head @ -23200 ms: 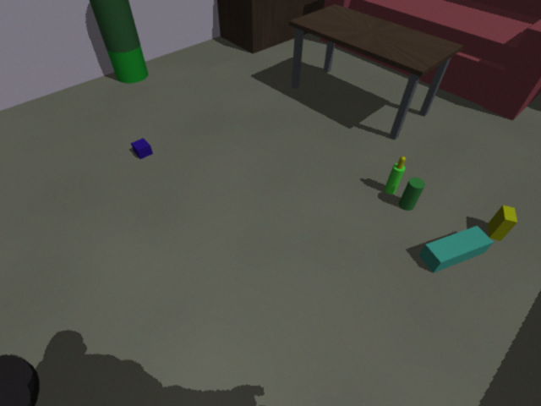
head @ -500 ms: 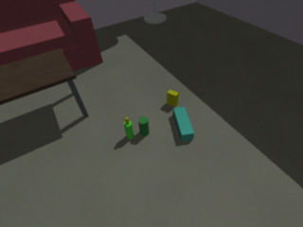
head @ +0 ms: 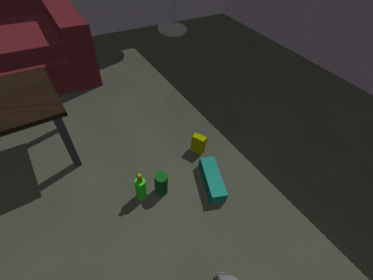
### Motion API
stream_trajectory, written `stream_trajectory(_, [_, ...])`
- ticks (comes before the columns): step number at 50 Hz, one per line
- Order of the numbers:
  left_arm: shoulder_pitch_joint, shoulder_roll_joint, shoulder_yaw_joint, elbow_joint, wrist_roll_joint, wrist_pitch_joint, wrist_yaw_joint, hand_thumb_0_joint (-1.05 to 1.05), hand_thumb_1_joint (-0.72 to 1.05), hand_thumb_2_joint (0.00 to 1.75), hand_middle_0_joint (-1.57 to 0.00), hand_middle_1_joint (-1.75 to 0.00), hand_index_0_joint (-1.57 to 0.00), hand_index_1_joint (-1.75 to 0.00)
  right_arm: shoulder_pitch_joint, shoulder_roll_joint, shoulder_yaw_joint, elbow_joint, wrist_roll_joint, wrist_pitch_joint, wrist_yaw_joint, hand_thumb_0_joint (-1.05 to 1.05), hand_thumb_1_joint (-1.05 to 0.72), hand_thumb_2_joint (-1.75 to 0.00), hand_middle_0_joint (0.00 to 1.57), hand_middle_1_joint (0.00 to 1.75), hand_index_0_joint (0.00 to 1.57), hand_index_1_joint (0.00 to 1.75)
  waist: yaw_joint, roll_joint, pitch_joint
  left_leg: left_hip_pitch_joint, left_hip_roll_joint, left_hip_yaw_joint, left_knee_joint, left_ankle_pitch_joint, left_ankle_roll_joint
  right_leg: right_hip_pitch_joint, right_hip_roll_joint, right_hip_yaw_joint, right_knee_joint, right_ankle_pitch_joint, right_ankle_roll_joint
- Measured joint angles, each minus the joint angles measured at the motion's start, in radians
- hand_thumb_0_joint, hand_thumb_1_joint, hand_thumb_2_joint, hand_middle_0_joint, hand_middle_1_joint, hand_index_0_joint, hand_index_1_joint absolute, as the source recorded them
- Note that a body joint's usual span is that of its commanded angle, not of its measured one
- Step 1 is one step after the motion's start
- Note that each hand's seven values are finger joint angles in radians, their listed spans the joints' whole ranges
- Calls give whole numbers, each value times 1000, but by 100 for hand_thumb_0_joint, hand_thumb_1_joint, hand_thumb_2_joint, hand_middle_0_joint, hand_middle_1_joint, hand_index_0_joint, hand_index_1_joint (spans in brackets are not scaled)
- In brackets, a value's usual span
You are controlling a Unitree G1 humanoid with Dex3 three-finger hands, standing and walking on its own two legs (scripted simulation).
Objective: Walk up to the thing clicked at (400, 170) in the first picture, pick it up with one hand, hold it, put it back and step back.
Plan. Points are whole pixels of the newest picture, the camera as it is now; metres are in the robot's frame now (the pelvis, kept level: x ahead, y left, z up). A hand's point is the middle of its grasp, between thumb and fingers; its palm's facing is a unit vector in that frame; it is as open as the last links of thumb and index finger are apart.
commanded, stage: walk up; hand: left
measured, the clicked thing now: (140, 186) +0.73 +0.20 -0.66
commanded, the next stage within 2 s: none
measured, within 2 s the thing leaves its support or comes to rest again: neither
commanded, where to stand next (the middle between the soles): +0.40 +0.00 m, yaw +1 degrees
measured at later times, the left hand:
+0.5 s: hand (80, 244) +0.25 +0.25 -0.14, palm faces -0.04 -0.93 -0.37, open 7.4 cm
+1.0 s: hand (99, 190) +0.42 +0.25 -0.16, palm faces -0.07 -0.92 -0.39, open 7.4 cm
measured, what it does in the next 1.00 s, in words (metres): walks ahead: right foot, then left foot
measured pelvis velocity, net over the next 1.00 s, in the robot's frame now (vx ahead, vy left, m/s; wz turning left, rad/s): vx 0.33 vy -0.02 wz -0.01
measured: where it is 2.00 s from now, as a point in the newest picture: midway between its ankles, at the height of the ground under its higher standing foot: (177, 255)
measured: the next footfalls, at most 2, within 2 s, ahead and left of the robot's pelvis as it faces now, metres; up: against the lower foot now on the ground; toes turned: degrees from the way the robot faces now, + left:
right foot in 0.20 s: +0.24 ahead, -0.15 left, +0.00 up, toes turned -5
left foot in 0.56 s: +0.34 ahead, +0.12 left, +0.00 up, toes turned +5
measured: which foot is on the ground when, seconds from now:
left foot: down 0.00-0.22, up 0.24-0.54, down 0.56-0.96, up 0.98-1.00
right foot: up 0.00-0.18, down 0.20-0.58, up 0.60-0.94, down 0.96-1.00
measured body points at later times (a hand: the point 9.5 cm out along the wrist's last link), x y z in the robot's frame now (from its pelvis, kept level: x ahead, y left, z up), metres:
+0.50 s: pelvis +0.18 -0.02 -0.01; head +0.20 -0.02 +0.44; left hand +0.26 +0.30 -0.11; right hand +0.25 -0.34 -0.12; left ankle +0.27 +0.12 -0.72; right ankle +0.20 -0.15 -0.74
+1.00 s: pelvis +0.33 -0.02 -0.03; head +0.36 -0.03 +0.42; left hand +0.42 +0.30 -0.13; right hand +0.36 -0.34 -0.14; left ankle +0.30 +0.11 -0.73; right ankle +0.42 -0.14 -0.74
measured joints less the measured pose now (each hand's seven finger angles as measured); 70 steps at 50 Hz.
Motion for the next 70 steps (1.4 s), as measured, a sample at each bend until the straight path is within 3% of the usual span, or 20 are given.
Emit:
stream_trajectory(5, [-33, -12, 5, -3, 6, 7, -15, 1, 90, 90, -20, -29, -20, -30, 40, -18, -6, 7, 0, 8, 2, 1, -91, -90, 21, 30, 20, 30, -19, 31, 5, 69, 1, 8, -23, -50, -14, 11, -19, -28, -205, 82, -4])
stream_trajectory(9, [-60, -18, 9, -7, 6, -4, -13, 1, 90, 90, -20, -29, -20, -30, 64, -30, -9, 8, 2, 23, 0, 1, -91, -90, 21, 30, 20, 30, -32, 58, 7, 93, 14, 9, 44, -140, -41, 88, 7, -57, -344, 112, -20])
stream_trajectory(12, [-83, -29, 15, -24, 9, -30, 4, 1, 90, 90, -20, -29, -20, -30, 62, -33, -7, 14, 6, 40, -10, 1, -91, -90, 21, 30, 20, 30, -30, 98, 20, 33, 48, -34, 265, -230, -32, 126, 49, -78, -334, 123, -16])
stream_trajectory(15, [-94, -48, 4, -54, -5, -43, 14, 0, 90, 90, -20, -29, -20, -30, 32, -27, 6, 29, 10, 55, -18, 1, -91, -90, 20, 30, 20, 30, -10, 108, 33, -103, 12, -103, 548, -249, -19, 154, 50, -78, -314, 71, -22])
stream_trajectory(17, [-89, -61, -5, -68, -11, -43, 19, 0, 90, 90, -20, -30, -20, -30, 14, -27, 10, 29, 13, 53, -16, 1, -91, -90, 20, 30, 20, 30, -1, 118, 33, -176, 14, -119, 593, -217, -21, 192, 50, -82, -348, 68, -22])
stream_trajectory(23, [-45, -54, -10, -82, 4, -33, 14, 0, 90, 90, -20, -30, -21, -30, -19, -24, 0, 19, -3, 42, 9, 1, -91, -90, 20, 30, 20, 30, 19, 112, 14, -278, 65, -119, 365, -110, -45, 265, 52, -92, -391, 29, -22])
stream_trajectory(27, [-12, -28, -5, -75, 8, -18, 6, 0, 90, 90, -20, -30, -21, -30, -15, -26, -11, 26, -10, 29, 18, 1, -91, -90, 20, 30, 20, 30, 32, 83, -5, -239, 64, -94, 190, -21, -50, 288, 38, -93, -341, -47, -11])
stream_trajectory(30, [11, -10, 1, -55, 9, 1, 9, 0, 90, 90, -20, -30, -21, -30, -4, -29, -22, 25, -20, 7, 6, 1, -91, -90, 20, 30, 20, 30, 28, 39, -19, -204, 28, -63, 181, 25, -39, 254, 7, -61, -177, -158, -28])
stream_trajectory(32, [10, -10, 1, -26, 7, 18, 19, 1, 90, 90, -20, -30, -21, -30, 2, -27, -21, 17, -15, -1, -1, 1, -91, -90, 20, 30, 20, 30, 15, 29, -22, -195, 26, -55, 209, -19, -25, 181, 37, -20, 8, -209, -39])
stream_trajectory(35, [0, 1, -1, -4, 3, 20, 21, 1, 90, 90, -20, -30, -20, -30, 12, -12, -8, 10, -7, -6, -12, 1, -91, -90, 20, 30, 20, 30, -2, 4, -7, -134, 21, -47, 155, -24, -23, 90, 54, 0, 128, -150, -38])
stream_trajectory(40, [-15, 1, 4, -6, 4, 20, 8, 1, 90, 90, -20, -29, -20, -30, 43, -12, 3, 8, -6, -4, -20, 1, -91, -90, 21, 30, 20, 30, -12, -1, 14, -44, 18, -38, 71, -27, -29, 20, 12, -19, 6, -78, -9])
stream_trajectory(44, [-49, -13, 3, -8, 2, 22, 17, 1, 90, 90, -20, -29, -20, -30, 45, -22, 9, 13, -3, 13, -32, 1, -91, -90, 21, 30, 20, 30, -19, 23, 37, -20, 28, -44, 89, -66, -46, 32, 2, -37, -155, 8, -9])
stream_trajectory(47, [-73, -19, 1, -7, 1, 11, 30, 0, 90, 90, -20, -29, -20, -30, 31, -22, 18, 21, 9, 36, -39, 1, -91, -90, 21, 30, 20, 30, -18, 38, 43, -37, 39, -52, 177, -134, -65, 98, 24, -54, -297, 118, -25])
stream_trajectory(49, [-87, -35, 6, -8, 7, 0, 36, 0, 90, 90, -20, -29, -20, -30, 9, -25, 21, 28, 15, 52, -43, 1, -91, -90, 21, 30, 20, 30, -13, 69, 50, -76, 56, -77, 297, -204, -45, 107, 49, -62, -283, 83, -10])
stream_trajectory(53, [-108, -68, -15, -27, 3, -4, 34, 0, 90, 90, -20, -30, -20, -30, -37, -18, 27, 49, 14, 68, -49, 1, -91, -90, 20, 30, 20, 30, 2, 98, 56, -179, 11, -125, 525, -312, -23, 120, 47, -72, -253, 48, -20])
stream_trajectory(58, [-109, -70, -28, -33, 13, 3, 37, 0, 90, 90, -20, -30, -21, -30, -59, -10, 28, 72, 6, 56, -38, 1, -91, -90, 20, 30, 20, 30, 25, 94, 31, -206, 16, -105, 374, -230, -29, 141, 36, -78, -278, 42, -11])
stream_trajectory(61, [-114, -54, -29, -12, 5, 20, 41, 0, 90, 90, -20, -30, -21, -30, -68, -4, 23, 97, -3, 48, -41, 1, -91, -90, 20, 30, 20, 30, 28, 72, 20, -163, 4, -95, 223, -65, -35, 129, 20, -73, -225, 4, 6])
stream_trajectory(65, [-120, -54, -31, 52, -10, 48, 49, 0, 90, 90, -20, -30, -21, -30, -86, 9, 31, 137, -7, 57, -43, 1, -91, -90, 20, 30, 20, 30, 21, 53, -2, -139, 0, -91, 212, -76, -35, 151, 34, -46, -221, -90, -4])
stream_trajectory(68, [-125, -51, -36, 91, -13, 39, 49, 0, 90, 90, -20, -30, -20, -30, -111, 19, 45, 162, -2, 62, -41, 1, -91, -90, 20, 30, 20, 30, 22, 44, -1, -112, 3, -96, 181, -73, -40, 196, 42, -46, -304, 25, 9])
stream_trajectory(70, [-131, -53, -40, 120, -13, 33, 50, 0, 90, 90, -20, -30, -20, -30, -132, 24, 52, 177, 3, 63, -40, 1, -91, -90, 21, 30, 20, 30, 24, 44, 0, -93, 5, -98, 156, -68, -43, 219, 45, -48, -335, 30, 26])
